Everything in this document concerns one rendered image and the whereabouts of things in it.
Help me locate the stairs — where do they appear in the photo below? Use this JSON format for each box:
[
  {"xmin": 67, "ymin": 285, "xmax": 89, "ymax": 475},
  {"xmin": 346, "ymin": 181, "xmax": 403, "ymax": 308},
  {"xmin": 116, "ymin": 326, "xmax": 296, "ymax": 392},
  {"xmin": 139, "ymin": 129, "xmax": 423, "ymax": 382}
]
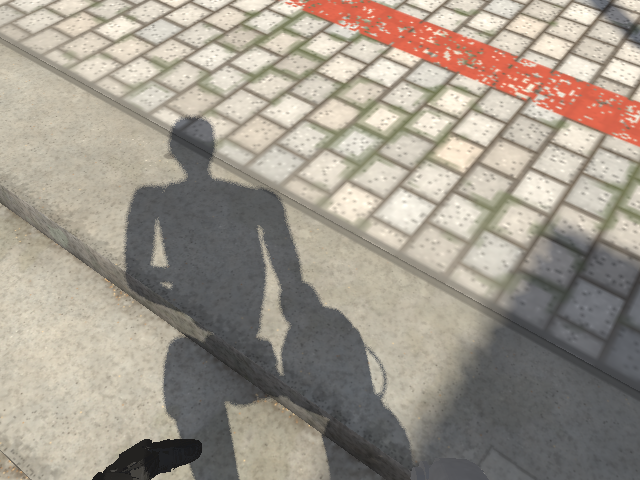
[{"xmin": 0, "ymin": 184, "xmax": 411, "ymax": 480}]

